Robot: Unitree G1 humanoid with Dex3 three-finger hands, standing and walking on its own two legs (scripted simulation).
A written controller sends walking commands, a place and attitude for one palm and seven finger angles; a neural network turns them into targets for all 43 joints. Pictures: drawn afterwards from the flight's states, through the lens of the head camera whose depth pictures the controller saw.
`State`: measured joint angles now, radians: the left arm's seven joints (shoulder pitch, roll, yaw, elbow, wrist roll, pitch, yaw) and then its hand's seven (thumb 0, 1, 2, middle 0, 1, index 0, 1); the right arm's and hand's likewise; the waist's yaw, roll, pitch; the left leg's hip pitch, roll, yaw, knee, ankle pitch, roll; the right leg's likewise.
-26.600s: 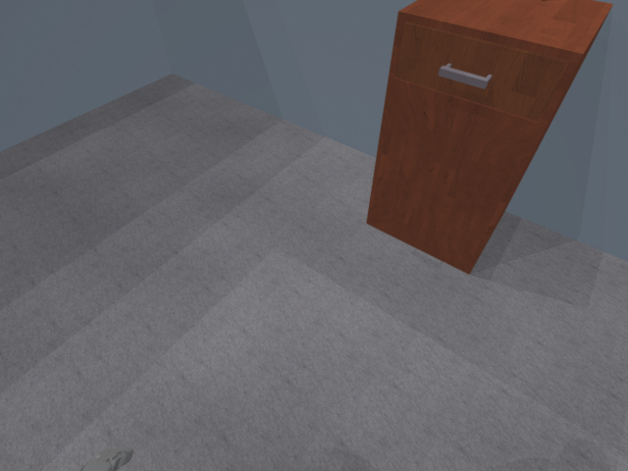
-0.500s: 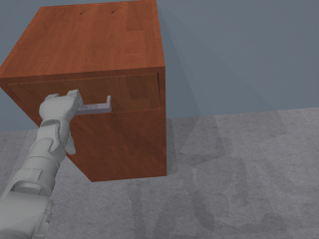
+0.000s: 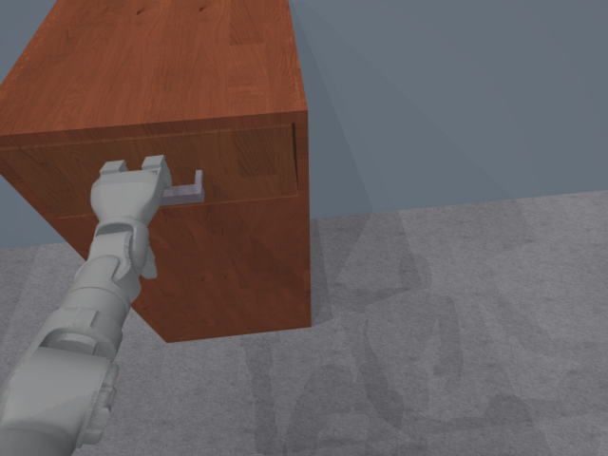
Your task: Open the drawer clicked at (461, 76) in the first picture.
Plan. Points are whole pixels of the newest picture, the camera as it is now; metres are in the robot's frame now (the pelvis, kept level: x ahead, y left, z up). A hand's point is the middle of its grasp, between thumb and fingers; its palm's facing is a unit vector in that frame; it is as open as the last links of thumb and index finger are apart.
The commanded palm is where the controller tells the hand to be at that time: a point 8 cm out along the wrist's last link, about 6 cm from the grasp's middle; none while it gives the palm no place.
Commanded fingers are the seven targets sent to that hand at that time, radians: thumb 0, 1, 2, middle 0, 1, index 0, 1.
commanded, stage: lower the fingers behind the handle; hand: left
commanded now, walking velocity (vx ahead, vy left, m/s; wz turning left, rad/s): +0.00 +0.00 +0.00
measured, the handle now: (162, 187) +0.51 +0.24 +0.03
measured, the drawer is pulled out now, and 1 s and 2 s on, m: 0.00 0.00 0.00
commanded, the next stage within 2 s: lift the fingers back up to retry in 0.56 s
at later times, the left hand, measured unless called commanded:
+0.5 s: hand (143, 221) +0.44 +0.24 +0.04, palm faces +0.01 +0.04 -1.00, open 14.0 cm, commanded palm +0.41 +0.24 +0.06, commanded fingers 0.00 -0.50 0.30 -0.30 -1.20 -0.30 -1.20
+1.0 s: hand (142, 220) +0.43 +0.24 +0.04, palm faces -0.01 -0.01 -1.00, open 13.9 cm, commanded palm +0.41 +0.25 +0.11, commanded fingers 0.00 -0.50 0.30 -0.30 -1.20 -0.30 -1.20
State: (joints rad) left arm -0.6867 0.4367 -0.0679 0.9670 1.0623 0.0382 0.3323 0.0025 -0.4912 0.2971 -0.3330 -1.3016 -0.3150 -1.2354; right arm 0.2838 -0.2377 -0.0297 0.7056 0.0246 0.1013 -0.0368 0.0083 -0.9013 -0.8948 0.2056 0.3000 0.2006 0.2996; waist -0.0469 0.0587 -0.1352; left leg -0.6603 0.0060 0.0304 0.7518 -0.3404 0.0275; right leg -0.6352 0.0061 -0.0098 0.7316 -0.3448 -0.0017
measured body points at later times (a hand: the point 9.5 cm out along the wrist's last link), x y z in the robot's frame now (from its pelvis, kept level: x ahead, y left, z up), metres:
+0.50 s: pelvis -0.01 +0.00 -0.01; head +0.06 -0.01 +0.44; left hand +0.43 +0.24 +0.09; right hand +0.04 -0.28 -0.14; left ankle +0.01 +0.10 -0.71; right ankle +0.00 -0.12 -0.71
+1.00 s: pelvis +0.01 +0.00 +0.00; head +0.07 -0.01 +0.45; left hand +0.43 +0.24 +0.10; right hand +0.08 -0.27 -0.13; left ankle +0.01 +0.10 -0.71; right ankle +0.00 -0.12 -0.71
